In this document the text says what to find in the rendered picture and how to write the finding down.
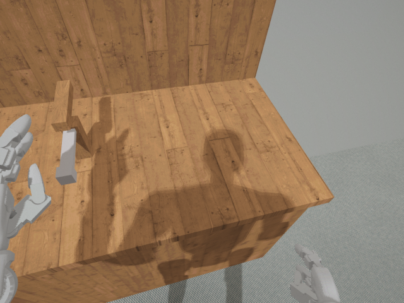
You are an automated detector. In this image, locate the tap lever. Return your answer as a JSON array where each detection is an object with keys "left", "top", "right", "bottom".
[{"left": 56, "top": 128, "right": 77, "bottom": 185}]

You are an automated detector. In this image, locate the right robot hand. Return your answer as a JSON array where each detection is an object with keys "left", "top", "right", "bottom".
[{"left": 290, "top": 244, "right": 341, "bottom": 303}]

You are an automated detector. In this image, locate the left robot forearm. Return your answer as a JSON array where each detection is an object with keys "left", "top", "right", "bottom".
[{"left": 0, "top": 250, "right": 18, "bottom": 303}]

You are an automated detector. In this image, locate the counter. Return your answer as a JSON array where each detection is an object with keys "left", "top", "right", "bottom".
[{"left": 0, "top": 0, "right": 334, "bottom": 303}]

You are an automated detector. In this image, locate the left robot hand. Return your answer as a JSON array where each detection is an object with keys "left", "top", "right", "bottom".
[{"left": 0, "top": 114, "right": 51, "bottom": 251}]

